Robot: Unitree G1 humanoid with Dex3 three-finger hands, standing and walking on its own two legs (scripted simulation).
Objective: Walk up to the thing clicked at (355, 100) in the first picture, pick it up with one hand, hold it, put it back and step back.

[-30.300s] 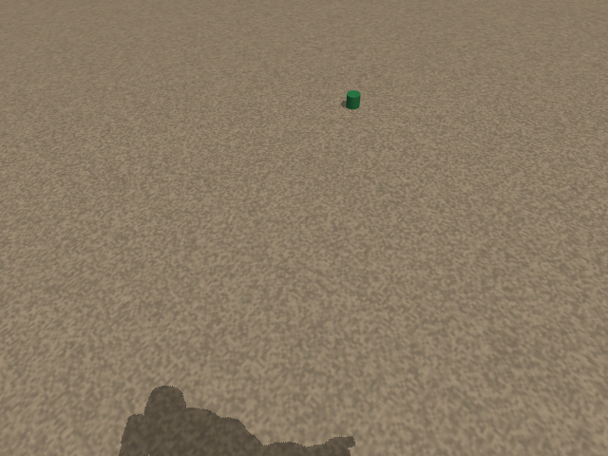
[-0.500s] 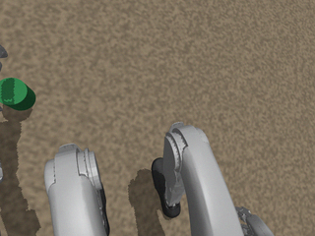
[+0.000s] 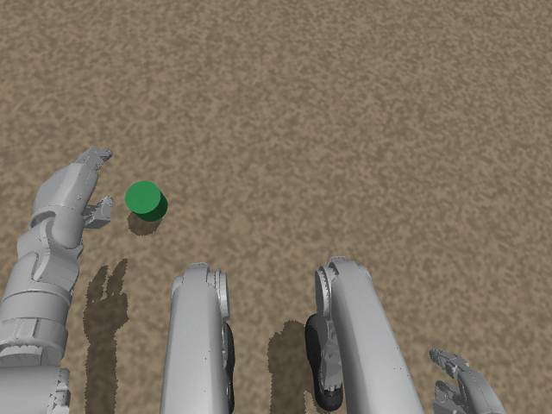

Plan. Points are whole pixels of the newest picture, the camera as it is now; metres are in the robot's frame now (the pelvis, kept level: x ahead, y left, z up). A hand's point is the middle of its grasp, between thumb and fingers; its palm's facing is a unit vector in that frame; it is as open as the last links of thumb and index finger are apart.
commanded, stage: home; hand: left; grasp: from above
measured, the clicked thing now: (147, 201) +0.50 +0.30 -0.41
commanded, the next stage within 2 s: none
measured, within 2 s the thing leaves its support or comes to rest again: neither
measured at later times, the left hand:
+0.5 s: hand (58, 296) +0.26 +0.22 +0.09, palm faces +0.07 -0.94 -0.33, open 7.4 cm
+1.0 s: hand out of the picture +0.22 +0.19 +0.22, palm faces +0.17 -0.96 -0.20, open 7.4 cm
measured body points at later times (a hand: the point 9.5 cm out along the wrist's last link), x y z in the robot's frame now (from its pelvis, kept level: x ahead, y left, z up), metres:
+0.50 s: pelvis +0.03 -0.01 +0.19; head +0.12 +0.03 +0.63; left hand +0.25 +0.27 +0.12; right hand +0.24 -0.22 +0.10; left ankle +0.08 +0.11 -0.41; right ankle +0.09 -0.13 -0.41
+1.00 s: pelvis +0.08 -0.01 +0.27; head +0.09 -0.01 +0.72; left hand +0.21 +0.24 +0.24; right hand +0.27 -0.23 +0.21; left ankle +0.08 +0.11 -0.41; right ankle +0.09 -0.13 -0.41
